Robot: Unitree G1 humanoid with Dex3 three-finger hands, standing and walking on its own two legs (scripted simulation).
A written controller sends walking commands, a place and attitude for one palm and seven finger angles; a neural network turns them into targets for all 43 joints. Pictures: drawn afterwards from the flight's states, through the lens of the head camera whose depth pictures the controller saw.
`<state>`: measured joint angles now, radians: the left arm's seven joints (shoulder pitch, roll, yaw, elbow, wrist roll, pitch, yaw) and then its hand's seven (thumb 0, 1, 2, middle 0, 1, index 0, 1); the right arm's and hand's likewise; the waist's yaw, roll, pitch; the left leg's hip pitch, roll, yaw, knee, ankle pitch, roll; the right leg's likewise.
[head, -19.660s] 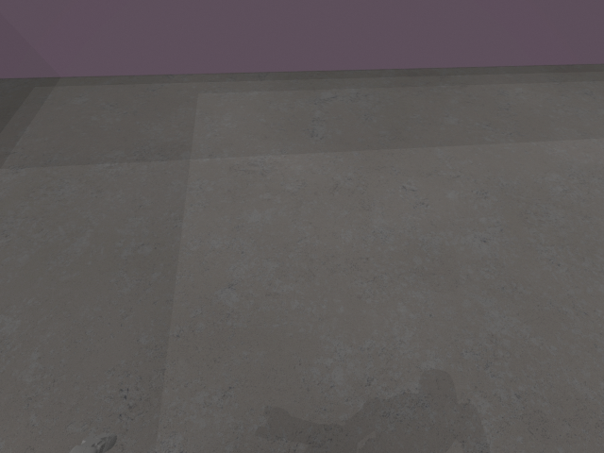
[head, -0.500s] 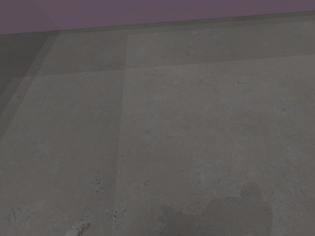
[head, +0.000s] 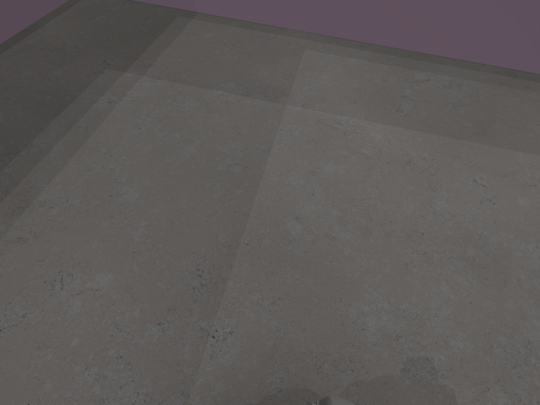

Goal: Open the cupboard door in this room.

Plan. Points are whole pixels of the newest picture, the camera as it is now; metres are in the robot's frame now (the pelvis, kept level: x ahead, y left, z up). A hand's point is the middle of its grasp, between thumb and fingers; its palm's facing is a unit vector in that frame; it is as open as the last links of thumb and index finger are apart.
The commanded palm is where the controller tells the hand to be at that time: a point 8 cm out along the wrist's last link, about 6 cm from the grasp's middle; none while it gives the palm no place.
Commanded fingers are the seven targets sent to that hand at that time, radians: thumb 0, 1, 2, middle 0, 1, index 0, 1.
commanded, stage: turn or walk to find it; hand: left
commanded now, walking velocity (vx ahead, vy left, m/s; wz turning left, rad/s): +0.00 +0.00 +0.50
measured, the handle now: out of the picture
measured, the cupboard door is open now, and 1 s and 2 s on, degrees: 0 0 0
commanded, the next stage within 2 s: none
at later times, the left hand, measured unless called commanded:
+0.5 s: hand out of the picture +0.03 +0.16 -0.13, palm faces +0.25 -0.93 -0.29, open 7.4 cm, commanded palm none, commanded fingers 0.00 0.90 0.90 -0.20 -0.30 -0.20 -0.30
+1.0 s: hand out of the picture -0.12 +0.21 -0.17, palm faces +0.52 -0.82 -0.25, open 7.4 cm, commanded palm none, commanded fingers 0.00 0.90 0.90 -0.20 -0.30 -0.20 -0.30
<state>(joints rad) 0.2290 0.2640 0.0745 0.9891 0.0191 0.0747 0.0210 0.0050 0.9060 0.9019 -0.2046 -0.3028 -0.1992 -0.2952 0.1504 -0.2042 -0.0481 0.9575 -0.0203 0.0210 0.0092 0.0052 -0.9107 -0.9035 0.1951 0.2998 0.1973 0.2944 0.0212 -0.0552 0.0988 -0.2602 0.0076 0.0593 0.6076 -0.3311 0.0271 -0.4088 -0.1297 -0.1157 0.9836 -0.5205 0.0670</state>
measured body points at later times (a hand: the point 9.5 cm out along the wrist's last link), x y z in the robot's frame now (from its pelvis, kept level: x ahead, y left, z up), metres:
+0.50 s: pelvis -0.02 -0.05 +0.01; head +0.02 -0.08 +0.46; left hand +0.02 +0.21 -0.11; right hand +0.09 -0.29 -0.16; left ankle -0.06 +0.09 -0.64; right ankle +0.01 -0.14 -0.73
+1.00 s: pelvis -0.05 -0.01 +0.01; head -0.03 +0.04 +0.46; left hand -0.15 +0.26 -0.15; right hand +0.16 -0.18 -0.12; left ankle -0.10 +0.07 -0.73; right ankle +0.00 -0.14 -0.65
